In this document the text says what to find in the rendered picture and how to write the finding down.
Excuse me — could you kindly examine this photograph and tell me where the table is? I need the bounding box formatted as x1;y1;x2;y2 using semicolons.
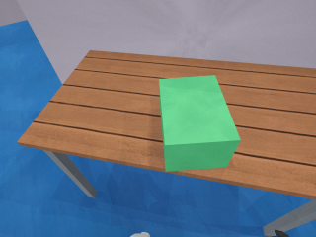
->
17;50;316;237

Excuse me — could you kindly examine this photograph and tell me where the carton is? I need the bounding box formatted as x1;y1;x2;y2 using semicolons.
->
159;75;241;172

